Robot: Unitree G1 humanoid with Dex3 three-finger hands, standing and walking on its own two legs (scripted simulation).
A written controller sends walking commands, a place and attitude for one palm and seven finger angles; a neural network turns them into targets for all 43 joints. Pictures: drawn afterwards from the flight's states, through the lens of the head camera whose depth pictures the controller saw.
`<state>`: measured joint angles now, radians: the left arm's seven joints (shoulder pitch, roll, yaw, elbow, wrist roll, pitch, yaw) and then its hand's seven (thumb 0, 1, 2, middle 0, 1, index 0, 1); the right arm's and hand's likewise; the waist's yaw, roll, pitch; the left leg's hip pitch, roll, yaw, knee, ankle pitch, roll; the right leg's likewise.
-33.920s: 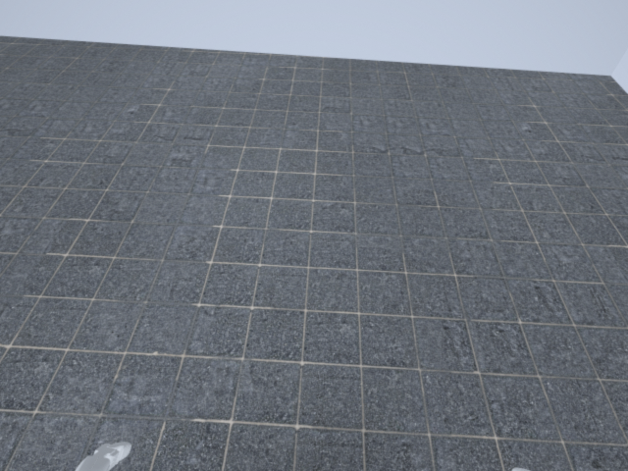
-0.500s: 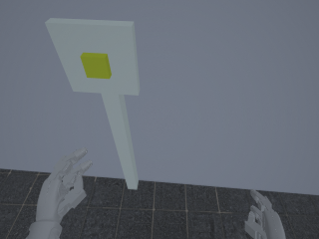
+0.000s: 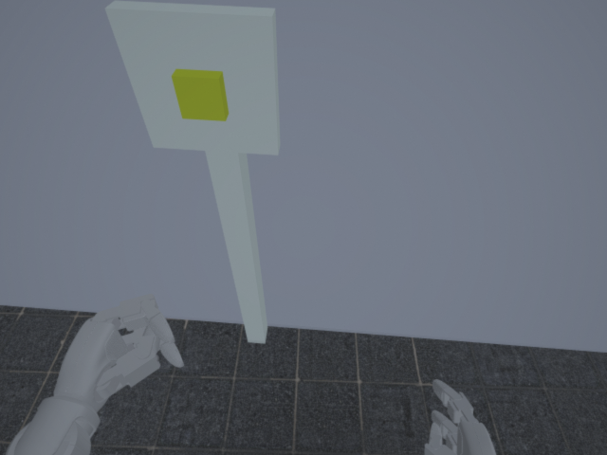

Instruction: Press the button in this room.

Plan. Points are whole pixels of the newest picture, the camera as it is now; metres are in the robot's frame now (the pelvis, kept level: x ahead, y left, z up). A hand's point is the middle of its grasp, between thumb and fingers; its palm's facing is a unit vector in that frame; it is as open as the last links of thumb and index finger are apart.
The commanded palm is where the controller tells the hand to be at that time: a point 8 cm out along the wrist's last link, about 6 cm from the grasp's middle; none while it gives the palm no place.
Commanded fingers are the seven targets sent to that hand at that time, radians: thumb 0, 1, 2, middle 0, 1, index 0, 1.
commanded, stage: raise the hand and make a fist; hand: left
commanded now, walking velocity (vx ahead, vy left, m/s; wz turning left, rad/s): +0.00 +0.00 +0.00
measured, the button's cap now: (202, 94) +0.56 +0.17 +0.20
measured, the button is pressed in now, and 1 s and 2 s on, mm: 0 0 0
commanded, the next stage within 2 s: aim a knuckle at the button in 1.22 s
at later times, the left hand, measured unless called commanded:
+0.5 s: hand (90, 301) +0.24 +0.22 +0.15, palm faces +0.02 -1.00 -0.08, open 3.1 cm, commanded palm +0.21 +0.27 +0.16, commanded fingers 0.00 0.90 0.90 -1.30 -1.50 -1.30 -1.50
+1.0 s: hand (103, 261) +0.26 +0.21 +0.19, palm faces -0.04 -1.00 -0.07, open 3.1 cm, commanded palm +0.23 +0.25 +0.20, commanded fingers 0.00 0.90 0.90 -1.30 -1.50 -1.30 -1.50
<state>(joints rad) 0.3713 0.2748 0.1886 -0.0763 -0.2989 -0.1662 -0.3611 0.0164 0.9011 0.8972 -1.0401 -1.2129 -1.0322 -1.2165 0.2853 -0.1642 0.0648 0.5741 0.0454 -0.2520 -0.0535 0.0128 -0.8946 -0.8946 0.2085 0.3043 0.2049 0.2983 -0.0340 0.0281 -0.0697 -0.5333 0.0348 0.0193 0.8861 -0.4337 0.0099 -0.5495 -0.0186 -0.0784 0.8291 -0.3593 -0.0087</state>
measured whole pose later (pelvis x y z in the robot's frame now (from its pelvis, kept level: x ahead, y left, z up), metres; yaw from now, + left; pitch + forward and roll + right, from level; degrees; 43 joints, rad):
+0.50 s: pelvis +0.03 +0.01 +0.02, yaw +1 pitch +0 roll -2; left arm 0.29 0.30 0.27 -0.22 -0.31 -0.04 -0.32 0.02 0.90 0.90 -1.30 -1.50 -1.29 -1.50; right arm 0.24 -0.24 0.07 0.57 0.05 -0.34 -0.07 0.01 -0.90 -0.90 0.20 0.30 0.20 0.30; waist 0.04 0.03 -0.06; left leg -0.31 0.01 0.01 0.70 -0.39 0.02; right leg -0.31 -0.03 -0.09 0.63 -0.32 0.01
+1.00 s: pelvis +0.03 -0.01 +0.04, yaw +1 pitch -3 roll -1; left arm 0.14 0.34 0.33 -0.18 -0.34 0.19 -0.40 0.01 0.90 0.90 -1.30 -1.50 -1.30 -1.50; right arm 0.22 -0.26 0.09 0.61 0.06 -0.26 -0.08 0.01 -0.90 -0.90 0.21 0.30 0.20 0.30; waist 0.05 0.06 -0.03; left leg -0.17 0.03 0.01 0.54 -0.32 0.00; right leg -0.20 -0.01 -0.09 0.51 -0.27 -0.02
